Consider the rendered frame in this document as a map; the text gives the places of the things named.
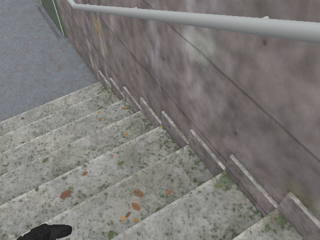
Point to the stairs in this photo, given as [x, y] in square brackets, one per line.
[87, 160]

